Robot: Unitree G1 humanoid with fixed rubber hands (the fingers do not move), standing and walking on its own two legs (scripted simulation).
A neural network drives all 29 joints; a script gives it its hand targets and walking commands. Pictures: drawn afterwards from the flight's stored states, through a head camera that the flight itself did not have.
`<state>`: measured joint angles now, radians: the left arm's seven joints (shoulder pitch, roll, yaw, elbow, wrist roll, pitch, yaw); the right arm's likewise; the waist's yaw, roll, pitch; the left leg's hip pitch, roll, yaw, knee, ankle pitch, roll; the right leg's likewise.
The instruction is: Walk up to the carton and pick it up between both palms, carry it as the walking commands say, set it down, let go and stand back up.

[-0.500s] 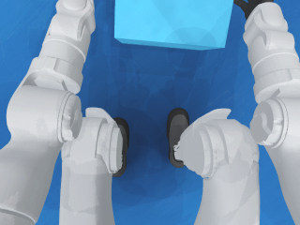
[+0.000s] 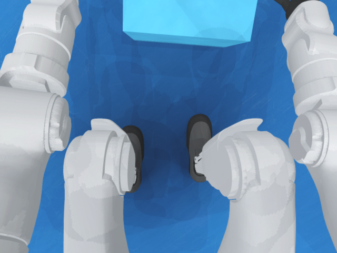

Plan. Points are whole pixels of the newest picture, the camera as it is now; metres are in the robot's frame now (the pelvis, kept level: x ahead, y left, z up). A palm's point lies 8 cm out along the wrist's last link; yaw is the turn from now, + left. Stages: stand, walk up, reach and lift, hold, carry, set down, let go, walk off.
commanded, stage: set down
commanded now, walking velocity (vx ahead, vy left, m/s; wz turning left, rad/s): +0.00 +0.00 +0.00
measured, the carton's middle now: out of the picture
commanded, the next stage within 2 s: let go in 1.48 s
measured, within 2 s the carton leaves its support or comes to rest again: neither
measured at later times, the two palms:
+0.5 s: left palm out of the picture +0.58 +0.16 -0.04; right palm out of the picture +0.52 -0.25 -0.04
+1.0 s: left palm out of the picture +0.57 +0.17 +0.11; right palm out of the picture +0.52 -0.26 +0.11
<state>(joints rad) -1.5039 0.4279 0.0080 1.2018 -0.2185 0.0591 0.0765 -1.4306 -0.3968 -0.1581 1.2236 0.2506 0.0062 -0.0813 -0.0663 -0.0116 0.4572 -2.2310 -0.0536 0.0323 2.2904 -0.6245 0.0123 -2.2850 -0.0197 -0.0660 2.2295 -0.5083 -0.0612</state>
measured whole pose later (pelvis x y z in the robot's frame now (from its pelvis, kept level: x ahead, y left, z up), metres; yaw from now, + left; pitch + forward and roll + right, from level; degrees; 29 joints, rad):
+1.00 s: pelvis +0.03 +0.00 +0.21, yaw +0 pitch +47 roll +1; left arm -1.15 0.35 0.20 0.88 -0.07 0.20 0.00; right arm -1.07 -0.31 -0.32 0.82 0.10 0.18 0.01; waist -0.07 0.02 -0.08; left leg -1.86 -0.05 0.01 1.53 -0.50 0.02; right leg -1.90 0.02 -0.01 1.50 -0.42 -0.03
